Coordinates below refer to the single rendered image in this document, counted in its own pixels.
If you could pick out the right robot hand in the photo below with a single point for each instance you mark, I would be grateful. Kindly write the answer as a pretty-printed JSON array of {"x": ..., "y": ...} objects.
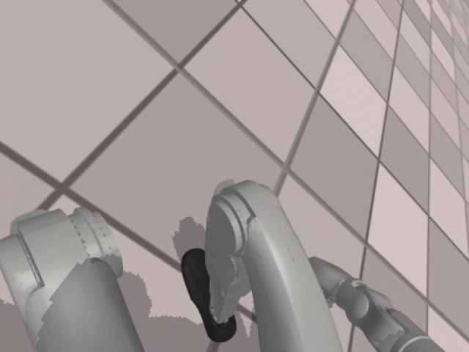
[{"x": 330, "y": 277}]

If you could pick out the right robot foot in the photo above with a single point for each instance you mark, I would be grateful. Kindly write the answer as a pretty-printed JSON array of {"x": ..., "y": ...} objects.
[{"x": 197, "y": 282}]

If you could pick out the right robot arm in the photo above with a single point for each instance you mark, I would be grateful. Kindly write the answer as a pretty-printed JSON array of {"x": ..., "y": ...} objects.
[{"x": 387, "y": 329}]

